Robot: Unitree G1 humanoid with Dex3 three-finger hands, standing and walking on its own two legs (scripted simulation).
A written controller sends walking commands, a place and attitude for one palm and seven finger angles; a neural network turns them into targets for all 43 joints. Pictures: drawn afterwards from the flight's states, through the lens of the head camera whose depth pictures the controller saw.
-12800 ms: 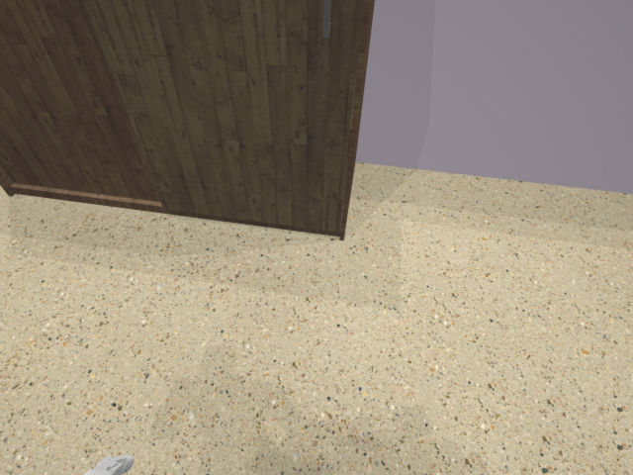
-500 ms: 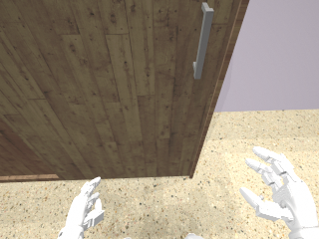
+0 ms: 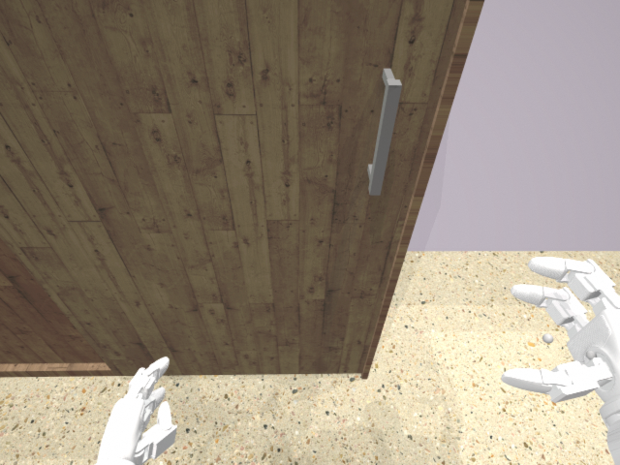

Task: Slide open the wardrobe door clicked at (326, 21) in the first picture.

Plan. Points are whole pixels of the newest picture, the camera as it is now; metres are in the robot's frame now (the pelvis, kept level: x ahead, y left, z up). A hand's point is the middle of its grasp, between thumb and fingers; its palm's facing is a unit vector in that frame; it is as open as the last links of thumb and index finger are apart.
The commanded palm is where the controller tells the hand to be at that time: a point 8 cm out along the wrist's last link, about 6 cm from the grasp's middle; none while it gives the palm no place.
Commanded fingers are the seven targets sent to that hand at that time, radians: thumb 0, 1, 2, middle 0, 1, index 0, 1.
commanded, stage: raise the hand with hooked fingers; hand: right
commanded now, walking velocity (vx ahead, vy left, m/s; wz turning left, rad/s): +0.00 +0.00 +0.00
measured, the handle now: (380, 136) +0.52 -0.09 +0.19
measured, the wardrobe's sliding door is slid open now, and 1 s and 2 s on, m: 0.00 0.00 0.00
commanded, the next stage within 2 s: move the hooked fingers beside the handle in 0.96 s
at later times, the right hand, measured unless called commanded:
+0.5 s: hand (598, 253) +0.28 -0.27 +0.21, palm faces +0.05 +0.99 -0.10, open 14.0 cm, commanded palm +0.24 -0.31 +0.21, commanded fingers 0.00 0.50 -0.30 0.30 1.20 0.30 1.20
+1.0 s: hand (584, 253) +0.29 -0.26 +0.20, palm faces +0.04 +1.00 -0.08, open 14.0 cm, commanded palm +0.25 -0.30 +0.21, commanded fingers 0.00 0.50 -0.30 0.30 1.20 0.30 1.20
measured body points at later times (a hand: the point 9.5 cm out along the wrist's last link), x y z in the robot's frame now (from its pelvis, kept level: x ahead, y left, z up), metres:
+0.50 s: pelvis +0.01 +0.01 +0.01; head -0.01 +0.03 +0.46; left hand +0.20 +0.23 -0.06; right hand +0.27 -0.32 +0.21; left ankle -0.01 +0.13 -0.72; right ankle +0.00 -0.11 -0.72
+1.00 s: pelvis +0.01 +0.02 +0.02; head -0.01 +0.04 +0.46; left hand +0.20 +0.24 -0.05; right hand +0.28 -0.31 +0.21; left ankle -0.01 +0.13 -0.72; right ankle +0.00 -0.11 -0.72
